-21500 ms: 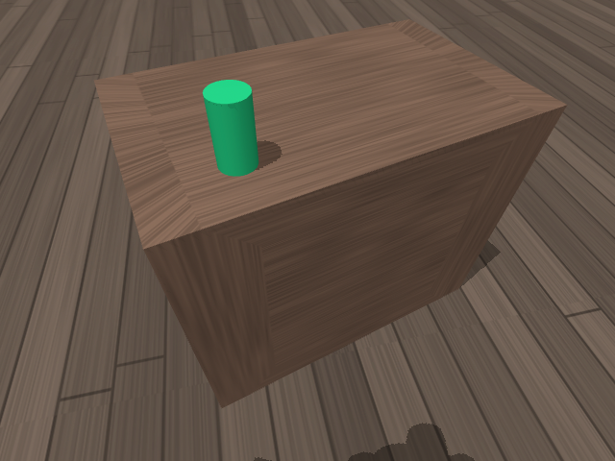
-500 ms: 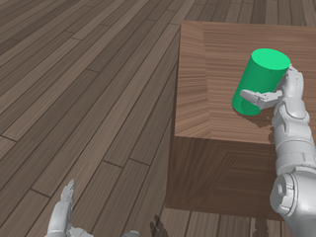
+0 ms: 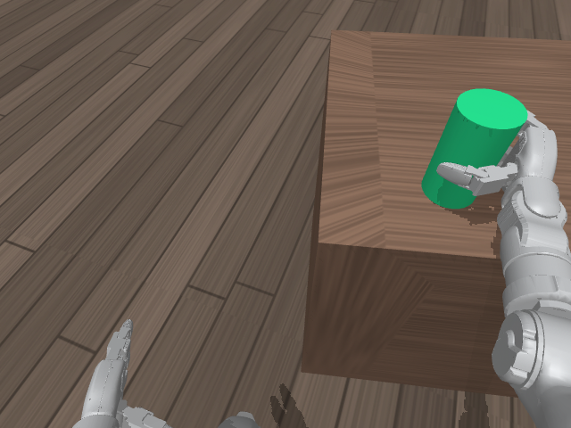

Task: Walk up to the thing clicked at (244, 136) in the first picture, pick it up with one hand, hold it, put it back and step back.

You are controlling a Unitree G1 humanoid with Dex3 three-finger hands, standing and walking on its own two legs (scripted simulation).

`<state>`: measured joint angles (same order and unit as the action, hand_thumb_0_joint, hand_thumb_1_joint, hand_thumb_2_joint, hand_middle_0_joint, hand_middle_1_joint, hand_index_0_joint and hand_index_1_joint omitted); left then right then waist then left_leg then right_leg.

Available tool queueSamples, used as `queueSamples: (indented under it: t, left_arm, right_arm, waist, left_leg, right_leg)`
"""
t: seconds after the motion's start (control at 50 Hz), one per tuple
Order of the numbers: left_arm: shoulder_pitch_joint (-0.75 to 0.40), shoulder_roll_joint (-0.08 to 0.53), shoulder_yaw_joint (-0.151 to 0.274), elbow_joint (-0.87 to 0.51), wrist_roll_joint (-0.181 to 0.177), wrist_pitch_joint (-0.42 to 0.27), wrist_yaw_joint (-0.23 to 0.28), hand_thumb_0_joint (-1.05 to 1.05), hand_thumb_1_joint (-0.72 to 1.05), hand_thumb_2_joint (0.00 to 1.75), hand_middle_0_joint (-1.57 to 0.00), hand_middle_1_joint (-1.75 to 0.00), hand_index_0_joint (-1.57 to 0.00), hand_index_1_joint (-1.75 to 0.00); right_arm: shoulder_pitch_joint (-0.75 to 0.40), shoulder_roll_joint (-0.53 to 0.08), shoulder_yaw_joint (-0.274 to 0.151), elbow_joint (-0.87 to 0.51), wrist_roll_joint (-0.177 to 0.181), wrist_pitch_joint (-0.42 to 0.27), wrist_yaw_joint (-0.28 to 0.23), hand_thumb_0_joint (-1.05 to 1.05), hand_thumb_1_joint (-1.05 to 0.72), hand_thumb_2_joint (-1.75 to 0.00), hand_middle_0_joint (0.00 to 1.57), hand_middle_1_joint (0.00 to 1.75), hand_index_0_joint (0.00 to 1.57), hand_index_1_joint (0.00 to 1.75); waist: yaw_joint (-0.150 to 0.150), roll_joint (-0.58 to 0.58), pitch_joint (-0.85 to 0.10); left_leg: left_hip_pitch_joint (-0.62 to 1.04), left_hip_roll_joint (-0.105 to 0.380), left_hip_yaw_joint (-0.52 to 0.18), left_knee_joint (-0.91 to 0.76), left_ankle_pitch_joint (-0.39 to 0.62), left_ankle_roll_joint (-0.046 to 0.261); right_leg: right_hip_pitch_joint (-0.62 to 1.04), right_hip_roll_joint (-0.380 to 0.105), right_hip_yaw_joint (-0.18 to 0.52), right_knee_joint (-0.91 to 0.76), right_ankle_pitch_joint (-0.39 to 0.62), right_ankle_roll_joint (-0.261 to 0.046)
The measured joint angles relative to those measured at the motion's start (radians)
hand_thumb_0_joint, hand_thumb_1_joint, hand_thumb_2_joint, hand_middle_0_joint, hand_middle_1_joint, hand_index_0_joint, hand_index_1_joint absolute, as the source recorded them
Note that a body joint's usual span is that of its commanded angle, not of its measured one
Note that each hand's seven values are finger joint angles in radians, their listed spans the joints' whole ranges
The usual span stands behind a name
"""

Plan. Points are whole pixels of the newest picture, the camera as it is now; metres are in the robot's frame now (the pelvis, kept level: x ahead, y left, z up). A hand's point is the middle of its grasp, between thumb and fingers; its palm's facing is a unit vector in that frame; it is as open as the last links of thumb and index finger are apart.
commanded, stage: loosen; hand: right
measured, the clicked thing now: (467, 153) +0.48 -0.18 +0.13
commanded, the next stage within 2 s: open in 0.06 s
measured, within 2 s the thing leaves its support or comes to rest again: neither
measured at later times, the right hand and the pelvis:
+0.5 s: hand (484, 146) +0.49 -0.20 +0.14, palm faces +0.17 +0.98 +0.00, open 13.7 cm; pelvis +0.00 +0.00 +0.00, yaw +0 degrees
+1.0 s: hand out of the picture +0.49 -0.26 +0.26, palm faces +0.25 +0.97 -0.04, open 17.6 cm; pelvis +0.01 +0.00 +0.01, yaw +0 degrees
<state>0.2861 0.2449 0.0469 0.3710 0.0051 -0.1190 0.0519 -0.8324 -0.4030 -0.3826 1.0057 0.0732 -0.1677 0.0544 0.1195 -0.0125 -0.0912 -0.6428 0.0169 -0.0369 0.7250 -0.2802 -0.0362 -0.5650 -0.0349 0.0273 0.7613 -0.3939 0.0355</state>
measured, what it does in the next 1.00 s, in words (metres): stands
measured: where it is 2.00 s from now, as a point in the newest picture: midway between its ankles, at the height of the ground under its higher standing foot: outside the picture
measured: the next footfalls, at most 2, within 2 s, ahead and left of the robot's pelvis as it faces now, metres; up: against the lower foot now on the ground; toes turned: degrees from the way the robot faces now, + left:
none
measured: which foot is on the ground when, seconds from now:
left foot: down 0.00-1.00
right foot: down 0.00-1.00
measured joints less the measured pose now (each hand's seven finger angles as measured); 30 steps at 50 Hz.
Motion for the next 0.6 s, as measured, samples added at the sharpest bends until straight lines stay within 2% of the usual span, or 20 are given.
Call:
queueSamples:
  t: [0.04,0.1,0.16,0.34,0.46,0.6]
  left_arm:
    - [0.005,-0.001,0.002,0.003,0.0,-0.011,-0.002,-0.01,-0.5,0.03,-0.06,-0.05,-0.06,-0.04]
    - [0.01,0.0,0.003,-0.011,0.0,0.002,-0.006,-0.01,-0.51,0.04,-0.06,-0.05,-0.06,-0.05]
    - [0.017,0.004,0.011,-0.015,0.001,-0.007,-0.006,-0.01,-0.51,0.04,-0.06,-0.05,-0.06,-0.05]
    - [0.015,-0.002,0.003,-0.01,0.0,0.006,-0.007,-0.01,-0.51,0.04,-0.06,-0.05,-0.06,-0.05]
    - [0.018,-0.006,0.005,-0.022,-0.001,0.011,-0.013,-0.01,-0.52,0.04,-0.06,-0.05,-0.05,-0.05]
    - [0.019,-0.005,0.013,-0.029,-0.005,0.015,-0.013,-0.01,-0.52,0.05,-0.06,-0.05,-0.05,-0.05]
  right_arm:
    - [-0.012,-0.001,0.01,0.025,0.004,-0.013,0.001,-0.01,0.52,-0.78,0.81,0.88,0.82,0.88]
    - [-0.008,-0.007,-0.008,0.023,0.001,-0.012,0.006,-0.01,0.5,-0.78,0.81,0.86,0.82,0.86]
    - [-0.02,-0.017,0.003,0.033,0.003,-0.022,0.005,-0.01,0.49,-0.74,0.81,0.84,0.83,0.84]
    - [-0.039,-0.018,0.004,0.021,0.005,-0.024,0.001,-0.01,0.44,-0.53,0.81,0.71,0.81,0.7]
    - [-0.037,-0.018,0.01,0.032,0.004,-0.018,0.001,-0.01,0.48,-0.35,0.7,0.55,0.7,0.55]
    - [-0.034,-0.015,0.006,0.017,0.007,-0.019,-0.003,-0.01,0.57,-0.16,0.49,0.33,0.49,0.33]
  waist:
    - [-0.002,0.0,0.0]
    - [0.003,0.004,-0.001]
    - [0.002,0.008,0.003]
    - [0.001,0.008,0.005]
    - [0.001,0.003,-0.002]
    - [0.002,0.009,0.006]
  left_leg:
    - [0.001,0.001,0.002,0.001,-0.001,0.0]
    - [-0.004,0.002,0.001,0.003,-0.001,0.0]
    - [-0.009,0.001,0.0,0.008,-0.001,-0.001]
    - [-0.02,0.001,0.0,0.008,0.002,-0.004]
    - [-0.018,0.003,-0.003,0.008,0.001,-0.005]
    - [-0.021,0.003,-0.002,0.012,-0.002,-0.005]
  right_leg:
    - [-0.001,0.001,0.002,0.002,0.0,0.0]
    - [-0.004,0.002,0.001,0.003,0.0,0.0]
    - [-0.01,0.001,0.0,0.01,-0.002,-0.001]
    - [-0.026,0.002,0.001,0.02,-0.004,-0.003]
    - [-0.022,0.004,-0.002,0.016,-0.004,-0.004]
    - [-0.025,0.004,-0.001,0.02,-0.006,-0.006]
